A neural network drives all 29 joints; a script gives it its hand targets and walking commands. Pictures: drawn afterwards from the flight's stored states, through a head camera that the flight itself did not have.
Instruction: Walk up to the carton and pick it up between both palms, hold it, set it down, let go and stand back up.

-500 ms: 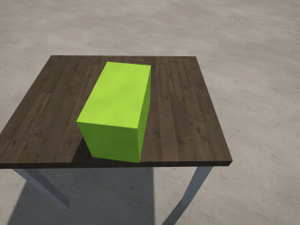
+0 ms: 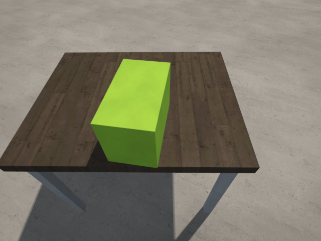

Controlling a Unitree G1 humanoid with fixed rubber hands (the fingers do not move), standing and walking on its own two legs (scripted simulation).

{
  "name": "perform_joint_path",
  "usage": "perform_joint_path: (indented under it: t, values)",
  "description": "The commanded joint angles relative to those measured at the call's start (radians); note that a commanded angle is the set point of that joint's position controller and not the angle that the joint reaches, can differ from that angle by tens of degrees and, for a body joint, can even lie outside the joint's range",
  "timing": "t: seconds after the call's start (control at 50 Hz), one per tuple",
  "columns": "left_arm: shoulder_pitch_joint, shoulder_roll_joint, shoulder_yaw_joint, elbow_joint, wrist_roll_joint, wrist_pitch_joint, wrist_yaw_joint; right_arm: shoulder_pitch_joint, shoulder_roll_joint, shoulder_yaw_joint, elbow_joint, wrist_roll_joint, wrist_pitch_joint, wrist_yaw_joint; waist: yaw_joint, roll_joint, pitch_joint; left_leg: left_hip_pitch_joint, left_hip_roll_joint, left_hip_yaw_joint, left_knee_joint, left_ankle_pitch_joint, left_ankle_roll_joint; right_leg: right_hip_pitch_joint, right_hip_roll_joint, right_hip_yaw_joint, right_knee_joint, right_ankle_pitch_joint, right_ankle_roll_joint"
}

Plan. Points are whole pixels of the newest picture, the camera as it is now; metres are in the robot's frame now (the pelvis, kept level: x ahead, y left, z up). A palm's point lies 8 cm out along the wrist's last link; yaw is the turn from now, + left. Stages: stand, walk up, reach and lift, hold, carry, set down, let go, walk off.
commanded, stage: walk up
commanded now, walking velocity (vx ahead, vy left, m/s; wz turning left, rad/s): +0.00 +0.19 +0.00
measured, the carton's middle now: (139, 111) +0.50 +0.09 +0.00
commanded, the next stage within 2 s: none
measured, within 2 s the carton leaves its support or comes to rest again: neither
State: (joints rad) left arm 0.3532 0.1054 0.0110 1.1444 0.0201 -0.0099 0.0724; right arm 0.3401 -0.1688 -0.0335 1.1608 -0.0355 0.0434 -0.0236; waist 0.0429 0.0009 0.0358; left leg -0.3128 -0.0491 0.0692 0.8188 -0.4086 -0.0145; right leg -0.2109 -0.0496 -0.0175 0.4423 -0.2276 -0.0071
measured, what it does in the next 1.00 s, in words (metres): steps to the left: left foot, then right foot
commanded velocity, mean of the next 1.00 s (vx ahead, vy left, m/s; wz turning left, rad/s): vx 0.00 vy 0.03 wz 0.00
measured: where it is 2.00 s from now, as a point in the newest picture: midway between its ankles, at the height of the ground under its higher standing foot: outside the picture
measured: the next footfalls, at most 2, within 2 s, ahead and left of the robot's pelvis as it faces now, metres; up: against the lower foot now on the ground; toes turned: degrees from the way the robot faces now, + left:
left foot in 0.28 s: +0.04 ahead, +0.23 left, +0.00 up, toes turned +3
right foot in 0.72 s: +0.01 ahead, +0.04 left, +0.00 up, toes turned +0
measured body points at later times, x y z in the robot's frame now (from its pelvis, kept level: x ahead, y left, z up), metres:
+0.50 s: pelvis +0.00 +0.15 +0.01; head +0.01 +0.20 +0.46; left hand -0.04 +0.37 -0.17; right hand +0.02 -0.07 -0.13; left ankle +0.00 +0.23 -0.75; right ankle -0.03 -0.03 -0.69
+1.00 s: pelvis +0.01 +0.15 +0.00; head +0.02 +0.16 +0.45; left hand -0.01 +0.35 -0.17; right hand -0.02 -0.05 -0.16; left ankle +0.00 +0.23 -0.75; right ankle -0.03 +0.04 -0.75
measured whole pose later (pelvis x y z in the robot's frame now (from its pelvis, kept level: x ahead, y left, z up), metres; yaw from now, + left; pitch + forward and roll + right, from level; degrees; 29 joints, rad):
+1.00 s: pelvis +0.01 +0.15 +0.00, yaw +0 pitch -1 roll +0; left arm 0.30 0.11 -0.02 1.19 0.00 -0.02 0.04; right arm 0.34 -0.11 0.01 1.15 -0.01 -0.02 -0.03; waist -0.02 -0.01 0.03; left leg -0.13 -0.04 0.07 0.36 -0.21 0.06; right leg -0.07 0.01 0.00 0.35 -0.26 -0.01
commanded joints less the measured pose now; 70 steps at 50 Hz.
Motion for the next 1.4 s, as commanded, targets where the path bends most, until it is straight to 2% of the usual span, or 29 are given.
perform_joint_path:
  t: [0.0,0.04,0.08,0.12,0.16,0.18,0.2,0.22,0.24,0.26,0.28,0.3,0.32,0.34,0.36,0.38,0.42,0.48,0.52,0.6,0.62,0.64,0.68,0.72,0.74,0.76,0.82,0.92,1.38]
  values:
    - [0.046,0.178,0.049,-0.037,0.007,0.014,0.017,-0.016,-0.039,-0.04,-0.098,-0.006,0.007,0.016,-0.023,-0.16,0.058,-0.182,0.068,-0.108,0.288,0.073,-0.032,-0.067,-0.265,0.201,-0.2,0.032,-0.105]
    - [0.038,0.15,0.045,-0.048,0.008,0.006,0.004,-0.007,-0.056,-0.053,-0.114,0.002,0.007,0.014,-0.028,-0.256,0.032,-0.171,0.045,-0.063,0.221,0.09,-0.043,-0.032,-0.204,0.122,-0.17,0.122,-0.077]
    - [0.042,0.163,0.05,-0.057,0.01,-0.004,-0.003,-0.002,-0.06,-0.056,-0.125,0.014,0.01,0.012,-0.019,-0.317,0.02,-0.141,0.039,-0.024,0.091,0.052,-0.056,-0.011,-0.189,0.092,-0.147,0.216,-0.08]
    - [0.061,0.219,0.067,-0.062,0.015,-0.006,-0.001,-0.027,-0.07,-0.058,-0.145,0.023,0.013,0.011,-0.001,-0.343,0.024,-0.111,0.052,-0.009,-0.029,0.01,-0.069,0.003,-0.211,0.099,-0.127,0.294,-0.095]
    - [0.062,0.27,0.084,-0.071,0.02,-0.001,0.0,-0.048,-0.082,-0.061,-0.169,0.03,0.011,0.012,0.01,-0.339,0.021,-0.045,0.06,0.0,-0.151,0.021,-0.071,-0.015,-0.224,0.106,-0.112,0.311,-0.097]
    - [0.053,0.29,0.093,-0.077,0.02,0.004,0.001,-0.035,-0.09,-0.064,-0.172,0.033,0.009,0.012,0.004,-0.33,0.014,0.01,0.058,0.006,-0.217,0.047,-0.068,-0.037,-0.228,0.114,-0.096,0.294,-0.094]
    - [0.028,0.309,0.101,-0.087,0.02,0.01,0.001,0.008,-0.098,-0.068,-0.161,0.035,0.004,0.011,-0.022,-0.305,0.006,0.087,0.054,0.014,-0.312,0.117,-0.059,-0.072,-0.225,0.107,-0.062,0.259,-0.08]
    - [0.053,0.185,0.058,-0.033,-0.002,0.023,-0.011,0.093,-0.03,-0.034,-0.14,0.04,-0.032,0.01,-0.114,-0.26,-0.059,0.297,0.07,-0.037,-0.502,0.283,-0.056,-0.134,-0.053,0.033,0.035,0.019,-0.039]
    - [0.102,0.12,0.053,-0.032,0.0,0.03,-0.018,0.15,-0.12,-0.046,-0.108,0.028,-0.057,0.006,-0.1,0.03,-0.057,0.38,0.164,-0.132,-0.536,0.297,-0.071,-0.253,0.0,-0.015,0.184,-0.192,-0.006]
    - [0.126,0.086,0.045,-0.059,0.004,0.039,-0.017,0.163,-0.197,-0.056,-0.116,0.022,-0.066,0.001,-0.083,0.278,-0.048,0.272,0.372,-0.359,-0.585,0.234,-0.065,-0.302,0.016,0.007,0.315,-0.368,0.012]
    - [0.126,0.1,0.052,-0.07,0.0,0.053,-0.021,0.108,-0.229,-0.048,-0.138,0.023,-0.06,0.0,-0.053,0.287,-0.006,0.058,0.438,-0.425,-0.665,0.067,-0.016,-0.203,0.002,0.068,0.341,-0.32,0.009]
    - [0.091,0.125,0.051,-0.083,-0.01,0.063,-0.031,-0.002,-0.2,-0.037,-0.15,0.021,-0.052,0.005,-0.04,0.397,0.058,-0.092,0.394,-0.411,-0.728,-0.101,0.03,-0.142,-0.016,0.096,0.362,-0.28,0.004]
    - [0.062,0.142,0.046,-0.074,-0.012,0.069,-0.045,-0.093,-0.117,-0.015,-0.168,0.024,-0.052,0.011,-0.021,0.356,0.125,-0.123,0.304,-0.322,-0.733,-0.136,-0.001,-0.129,-0.021,0.099,0.365,-0.211,-0.005]
    - [0.079,0.129,0.042,-0.048,-0.008,0.071,-0.055,-0.143,-0.074,-0.002,-0.181,0.031,-0.057,0.01,0.008,0.304,0.141,-0.05,0.224,-0.212,-0.686,-0.009,-0.02,-0.151,-0.009,0.078,0.373,-0.146,-0.008]
    - [0.119,0.124,0.041,-0.02,-0.005,0.068,-0.059,-0.146,-0.068,0.004,-0.186,0.033,-0.066,0.006,0.024,0.275,0.11,0.043,0.201,-0.157,-0.636,0.179,-0.025,-0.182,0.006,0.054,0.383,-0.125,-0.01]
    - [0.146,0.119,0.041,0.0,-0.001,0.066,-0.056,-0.106,-0.066,0.008,-0.18,0.035,-0.075,0.003,0.025,0.22,0.081,0.095,0.211,-0.138,-0.604,0.319,-0.021,-0.181,0.016,0.044,0.397,-0.109,-0.01]
    - [0.136,0.113,0.041,0.011,-0.002,0.064,-0.052,-0.013,-0.057,0.019,-0.149,0.04,-0.084,0.002,0.003,0.145,0.028,0.12,0.226,-0.163,-0.595,0.365,-0.004,-0.131,0.031,0.035,0.401,-0.093,-0.01]
    - [0.078,0.102,0.034,-0.003,-0.009,0.064,-0.05,0.011,-0.061,0.028,-0.13,0.032,-0.085,-0.011,-0.01,0.142,0.033,0.125,0.252,-0.205,-0.626,0.242,0.037,-0.128,0.024,0.034,0.333,-0.097,-0.001]
    - [0.048,0.09,0.026,-0.006,-0.014,0.061,-0.047,0.017,-0.048,0.031,-0.119,0.025,-0.081,-0.019,-0.024,0.122,0.042,0.154,0.268,-0.238,-0.629,0.219,0.073,-0.131,0.02,0.032,0.257,-0.128,0.0]
    - [0.045,0.067,0.011,0.009,-0.021,0.042,-0.036,0.066,-0.044,0.033,-0.087,0.02,-0.08,-0.022,-0.041,0.085,0.006,0.254,0.286,-0.264,-0.566,0.463,0.142,-0.085,0.018,0.034,0.072,-0.156,-0.008]
    - [0.059,0.059,0.006,0.016,-0.023,0.035,-0.034,0.067,-0.047,0.034,-0.086,0.023,-0.08,-0.022,-0.034,0.072,-0.01,0.271,0.282,-0.259,-0.541,0.517,0.147,-0.053,0.018,0.039,-0.007,-0.105,-0.015]
    - [0.083,0.055,0.002,0.029,-0.025,0.026,-0.031,0.056,-0.052,0.031,-0.088,0.026,-0.078,-0.021,-0.021,0.062,-0.032,0.27,0.262,-0.234,-0.515,0.534,0.144,0.011,0.013,0.043,-0.104,0.007,-0.02]
    - [0.092,0.085,-0.001,0.04,-0.024,0.008,-0.028,0.077,-0.034,0.033,-0.087,0.034,-0.081,-0.017,-0.039,0.009,-0.075,0.238,0.212,-0.192,-0.495,0.528,0.113,0.127,-0.034,0.105,-0.121,0.188,-0.036]
    - [0.071,0.092,-0.01,0.04,-0.019,0.006,-0.029,0.086,-0.033,0.032,-0.076,0.038,-0.078,-0.011,-0.062,-0.003,-0.032,0.157,0.178,-0.184,-0.539,0.316,0.1,0.144,-0.054,0.117,-0.111,0.161,-0.04]
    - [0.039,0.09,-0.015,0.041,-0.017,0.006,-0.032,0.082,-0.013,0.035,-0.067,0.037,-0.076,-0.009,-0.068,-0.046,0.026,0.136,0.156,-0.168,-0.555,0.296,0.09,0.105,-0.057,0.113,-0.116,0.141,-0.042]
    - [0.038,0.075,-0.02,0.044,-0.018,0.005,-0.035,0.071,-0.008,0.037,-0.06,0.032,-0.075,-0.01,-0.056,-0.069,0.065,0.158,0.151,-0.156,-0.546,0.325,0.086,0.061,-0.052,0.107,-0.129,0.131,-0.041]
    - [0.069,0.059,-0.028,0.057,-0.017,-0.007,-0.031,0.078,-0.03,0.029,-0.045,0.027,-0.074,-0.008,-0.048,-0.059,0.081,0.184,0.152,-0.15,-0.513,0.396,0.082,0.056,-0.054,0.101,-0.144,0.169,-0.04]
    - [0.065,0.078,-0.027,0.055,-0.019,-0.014,-0.029,0.081,-0.018,0.029,-0.016,0.027,-0.071,-0.007,-0.053,0.001,0.069,0.185,0.146,-0.133,-0.512,0.353,0.071,0.066,-0.054,0.102,-0.15,0.145,-0.044]
    - [0.083,0.056,-0.027,0.062,-0.012,-0.022,-0.025,0.076,-0.011,0.028,0.035,0.027,-0.06,-0.018,-0.054,-0.007,0.065,0.185,0.157,-0.113,-0.486,0.36,0.055,0.069,-0.048,0.103,-0.16,0.189,-0.053]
